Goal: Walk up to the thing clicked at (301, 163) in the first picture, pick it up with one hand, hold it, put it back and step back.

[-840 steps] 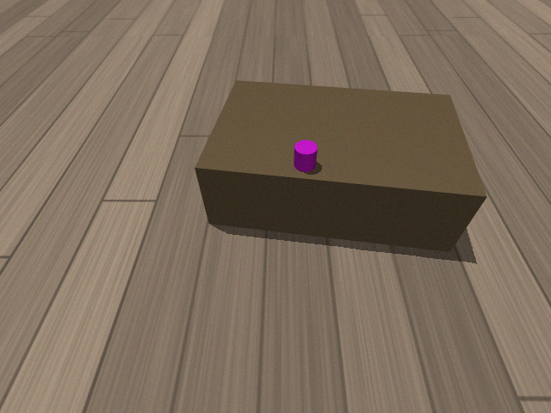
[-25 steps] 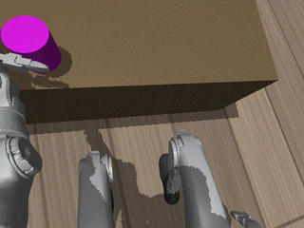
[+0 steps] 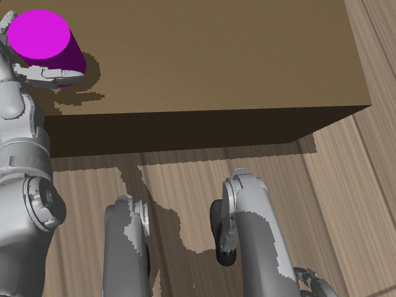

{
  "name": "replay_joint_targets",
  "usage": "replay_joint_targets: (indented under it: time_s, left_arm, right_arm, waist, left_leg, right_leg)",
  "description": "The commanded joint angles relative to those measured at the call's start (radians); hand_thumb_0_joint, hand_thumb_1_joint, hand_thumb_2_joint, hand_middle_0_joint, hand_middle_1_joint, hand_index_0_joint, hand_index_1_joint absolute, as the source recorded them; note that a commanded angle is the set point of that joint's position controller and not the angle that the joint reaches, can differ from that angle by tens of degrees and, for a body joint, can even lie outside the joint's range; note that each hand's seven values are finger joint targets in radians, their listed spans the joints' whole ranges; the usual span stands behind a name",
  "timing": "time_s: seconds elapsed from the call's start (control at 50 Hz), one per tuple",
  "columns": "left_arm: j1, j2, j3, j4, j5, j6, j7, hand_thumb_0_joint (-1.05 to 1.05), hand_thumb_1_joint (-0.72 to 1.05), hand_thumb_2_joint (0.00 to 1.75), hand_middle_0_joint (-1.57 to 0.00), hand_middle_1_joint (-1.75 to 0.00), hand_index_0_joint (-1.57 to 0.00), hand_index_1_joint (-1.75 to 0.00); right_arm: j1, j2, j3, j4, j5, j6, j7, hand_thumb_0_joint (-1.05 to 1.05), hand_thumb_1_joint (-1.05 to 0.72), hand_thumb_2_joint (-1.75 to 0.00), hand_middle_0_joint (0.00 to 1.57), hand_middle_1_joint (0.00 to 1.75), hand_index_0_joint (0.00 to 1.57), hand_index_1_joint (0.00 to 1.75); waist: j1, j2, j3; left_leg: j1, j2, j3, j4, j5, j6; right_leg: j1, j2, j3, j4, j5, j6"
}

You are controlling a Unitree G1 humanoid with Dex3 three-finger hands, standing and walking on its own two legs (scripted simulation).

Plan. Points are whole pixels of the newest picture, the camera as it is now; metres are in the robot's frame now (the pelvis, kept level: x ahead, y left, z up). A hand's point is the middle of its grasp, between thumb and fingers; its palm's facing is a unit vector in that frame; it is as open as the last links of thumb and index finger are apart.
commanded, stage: close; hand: left
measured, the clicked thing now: (51, 51) +0.57 +0.19 -0.02
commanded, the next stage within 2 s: settle in 0.74 s
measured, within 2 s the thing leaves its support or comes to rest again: leaves its support in 1.22 s
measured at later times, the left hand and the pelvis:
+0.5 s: hand (44, 51) +0.57 +0.20 -0.01, palm faces +0.26 -0.96 -0.04, open 11.4 cm; pelvis +0.00 +0.00 -0.01, yaw +0 degrees
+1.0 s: hand (44, 50) +0.57 +0.20 -0.01, palm faces +0.27 -0.96 -0.04, open 11.6 cm; pelvis +0.00 +0.00 -0.02, yaw +0 degrees
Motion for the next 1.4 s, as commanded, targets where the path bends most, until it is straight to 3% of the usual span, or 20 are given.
replay_joint_targets:
  time_s: [0.0,0.22,0.3,0.36,0.4,0.48,0.52,0.56,0.58,0.86,0.94,0.96,0.98,1.0,1.02,1.08,1.22,1.24,1.36,1.38]
  left_arm:
    - [-0.409,0.196,-0.012,-0.189,-0.008,-0.069,0.003,0.00,-0.24,0.38,-0.49,-0.47,-0.51,-0.46]
    - [-0.431,0.234,-0.010,-0.214,0.000,-0.074,0.011,0.00,0.06,0.59,-0.73,-0.69,-0.75,-0.68]
    - [-0.411,0.195,-0.013,-0.180,-0.004,-0.076,0.021,0.00,0.19,0.68,-0.82,-0.78,-0.83,-0.76]
    - [-0.398,0.200,-0.007,-0.152,0.003,-0.077,0.024,0.00,0.17,0.77,-0.89,-0.87,-0.90,-0.86]
    - [-0.415,0.171,-0.038,-0.150,0.003,-0.081,0.016,0.00,0.17,0.79,-0.94,-0.92,-0.95,-0.90]
    - [-0.371,0.175,-0.022,-0.124,0.011,-0.078,0.018,0.00,0.15,0.85,-0.99,-0.98,-1.00,-0.97]
    - [-0.388,0.136,-0.049,-0.111,0.010,-0.078,0.017,0.00,0.17,0.87,-1.02,-1.00,-1.03,-0.99]
    - [-0.356,0.140,-0.038,-0.089,0.013,-0.071,0.020,0.00,0.13,0.88,-1.04,-1.04,-1.06,-1.03]
    - [-0.362,0.113,-0.062,-0.085,0.012,-0.069,0.019,0.00,0.10,0.88,-1.04,-1.04,-1.05,-1.03]
    - [-0.282,0.090,-0.050,-0.036,0.018,-0.058,0.022,0.00,0.09,1.02,-1.08,-1.16,-1.08,-1.16]
    - [-0.343,0.140,-0.030,-0.140,0.028,-0.049,0.032,0.00,0.10,1.05,-1.08,-1.17,-1.09,-1.18]
    - [-0.335,0.116,-0.050,-0.126,0.034,-0.039,0.034,0.00,0.10,1.05,-1.08,-1.17,-1.09,-1.18]
    - [-0.335,0.095,-0.061,-0.139,0.028,-0.036,0.035,0.00,0.12,1.07,-1.09,-1.18,-1.09,-1.19]
    - [-0.354,0.122,-0.035,-0.175,0.023,-0.039,0.040,0.00,0.14,1.08,-1.09,-1.18,-1.09,-1.19]
    - [-0.341,0.103,-0.055,-0.176,0.024,-0.034,0.037,0.00,0.16,1.09,-1.10,-1.19,-1.10,-1.20]
    - [-0.382,0.141,-0.047,-0.301,0.006,-0.031,0.037,0.00,0.15,1.09,-1.10,-1.20,-1.10,-1.21]
    - [-0.458,0.155,-0.063,-0.464,-0.027,-0.023,0.052,0.00,0.18,1.12,-1.10,-1.22,-1.11,-1.23]
    - [-0.440,0.142,-0.066,-0.433,-0.026,-0.016,0.053,0.00,0.18,1.14,-1.10,-1.22,-1.10,-1.23]
    - [-0.345,0.092,-0.090,-0.362,-0.029,0.012,0.051,0.00,0.13,1.12,-1.07,-1.21,-1.08,-1.21]
    - [-0.319,0.092,-0.073,-0.331,-0.034,0.018,0.049,0.00,0.11,1.11,-1.08,-1.21,-1.09,-1.22]
  right_arm:
    - [0.220,-0.225,-0.073,-0.009,0.000,-0.006,-0.010,0.00,-0.90,-0.89,0.20,0.30,0.20,0.30]
    - [0.216,-0.228,-0.072,-0.005,-0.001,-0.005,-0.012,0.00,-0.90,-0.89,0.20,0.30,0.20,0.30]
    - [0.217,-0.234,-0.074,-0.004,-0.001,-0.005,-0.010,0.00,-0.89,-0.89,0.20,0.30,0.20,0.30]
    - [0.218,-0.234,-0.075,0.002,-0.003,-0.004,-0.010,0.00,-0.90,-0.89,0.20,0.30,0.20,0.30]
    - [0.219,-0.234,-0.073,0.005,-0.004,-0.004,-0.007,0.00,-0.90,-0.89,0.20,0.30,0.20,0.30]
    - [0.221,-0.240,-0.074,0.000,-0.006,-0.002,-0.001,0.00,-0.90,-0.89,0.20,0.30,0.20,0.30]
    - [0.228,-0.238,-0.073,-0.002,-0.009,0.002,0.002,0.00,-0.90,-0.89,0.20,0.30,0.20,0.30]
    - [0.230,-0.239,-0.074,0.000,-0.008,0.003,0.004,0.00,-0.90,-0.89,0.20,0.30,0.20,0.30]
    - [0.227,-0.234,-0.072,-0.001,-0.010,0.002,0.003,0.00,-0.89,-0.89,0.20,0.30,0.20,0.30]
    - [0.233,-0.236,-0.073,-0.013,-0.009,0.011,0.020,0.00,-0.90,-0.90,0.20,0.30,0.20,0.30]
    - [0.220,-0.247,-0.089,-0.053,-0.007,0.015,0.017,0.00,-0.91,-0.90,0.20,0.30,0.20,0.30]
    - [0.227,-0.243,-0.090,-0.045,-0.006,0.015,0.016,0.00,-0.90,-0.90,0.20,0.30,0.20,0.30]
    - [0.222,-0.236,-0.087,-0.042,-0.004,0.014,0.017,0.00,-0.90,-0.90,0.20,0.30,0.20,0.30]
    - [0.223,-0.248,-0.095,-0.048,-0.003,0.015,0.014,0.00,-0.90,-0.90,0.20,0.30,0.20,0.30]
    - [0.230,-0.233,-0.086,-0.040,-0.002,0.016,0.015,0.00,-0.90,-0.90,0.20,0.30,0.20,0.30]
    - [0.244,-0.228,-0.088,-0.039,0.009,0.018,0.006,0.00,-0.90,-0.90,0.20,0.30,0.20,0.30]
    - [0.240,-0.211,-0.096,-0.034,0.027,0.003,-0.024,0.00,-0.90,-0.90,0.20,0.30,0.20,0.30]
    - [0.241,-0.208,-0.098,-0.025,0.028,0.004,-0.027,0.00,-0.90,-0.90,0.20,0.30,0.20,0.30]
    - [0.219,-0.198,-0.103,-0.018,0.034,-0.003,-0.034,0.00,-0.90,-0.90,0.20,0.30,0.20,0.30]
    - [0.215,-0.195,-0.097,-0.030,0.036,-0.005,-0.034,0.00,-0.90,-0.90,0.20,0.30,0.20,0.30]
  waist:
    - [-0.037,0.170,-0.692]
    - [-0.027,0.183,-0.719]
    - [-0.040,0.188,-0.684]
    - [-0.043,0.169,-0.672]
    - [-0.054,0.190,-0.647]
    - [-0.040,0.181,-0.661]
    - [-0.057,0.193,-0.647]
    - [-0.043,0.190,-0.648]
    - [-0.053,0.181,-0.638]
    - [-0.033,0.146,-0.600]
    - [-0.023,0.176,-0.677]
    - [-0.030,0.173,-0.672]
    - [-0.028,0.170,-0.662]
    - [-0.023,0.180,-0.666]
    - [-0.021,0.189,-0.682]
    - [-0.003,0.203,-0.776]
    - [0.000,0.201,-0.830]
    - [-0.013,0.187,-0.793]
    - [0.002,0.164,-0.686]
    - [0.009,0.156,-0.674]
  left_leg:
    - [0.310,0.007,0.070,-0.300,0.181,0.039]
    - [0.274,0.004,0.085,-0.286,0.150,0.044]
    - [0.285,0.005,0.066,-0.293,0.167,0.037]
    - [0.269,0.005,0.071,-0.280,0.170,0.039]
    - [0.267,0.006,0.067,-0.284,0.159,0.036]
    - [0.285,0.008,0.057,-0.283,0.188,0.031]
    - [0.284,0.007,0.053,-0.283,0.187,0.028]
    - [0.288,0.007,0.054,-0.282,0.189,0.028]
    - [0.275,0.006,0.058,-0.275,0.179,0.030]
    - [0.217,0.003,0.053,-0.270,0.151,0.030]
    - [0.265,0.002,0.057,-0.274,0.182,0.029]
    - [0.272,0.002,0.057,-0.280,0.171,0.030]
    - [0.268,0.003,0.053,-0.290,0.148,0.030]
    - [0.283,0.004,0.047,-0.297,0.159,0.027]
    - [0.301,0.004,0.048,-0.304,0.165,0.026]
    - [0.352,0.001,0.062,-0.308,0.213,0.028]
    - [0.434,0.004,0.069,-0.357,0.237,0.031]
    - [0.424,0.004,0.067,-0.367,0.223,0.033]
    - [0.429,0.010,0.063,-0.432,0.175,0.034]
    - [0.430,0.009,0.063,-0.432,0.196,0.033]
  right_leg:
    - [0.528,0.030,-0.079,-0.148,0.075,-0.078]
    - [0.563,0.033,-0.071,-0.145,0.056,-0.075]
    - [0.509,0.029,-0.085,-0.127,0.064,-0.079]
    - [0.505,0.030,-0.082,-0.128,0.069,-0.077]
    - [0.479,0.029,-0.087,-0.120,0.058,-0.079]
    - [0.467,0.028,-0.091,-0.101,0.073,-0.081]
    - [0.447,0.026,-0.093,-0.098,0.074,-0.083]
    - [0.443,0.028,-0.094,-0.098,0.073,-0.083]
    - [0.447,0.029,-0.094,-0.101,0.067,-0.081]
    - [0.432,0.027,-0.095,-0.078,0.037,-0.079]
    - [0.461,0.021,-0.084,-0.080,0.066,-0.079]
    - [0.464,0.022,-0.086,-0.088,0.059,-0.078]
    - [0.453,0.022,-0.087,-0.091,0.038,-0.078]
    - [0.452,0.020,-0.086,-0.094,0.049,-0.079]
    - [0.463,0.021,-0.086,-0.095,0.051,-0.081]
    - [0.532,0.020,-0.077,-0.109,0.091,-0.083]
    - [0.636,0.020,-0.066,-0.183,0.120,-0.087]
    - [0.628,0.020,-0.066,-0.201,0.106,-0.086]
    - [0.621,0.025,-0.065,-0.268,0.057,-0.087]
    - [0.619,0.024,-0.065,-0.272,0.072,-0.088]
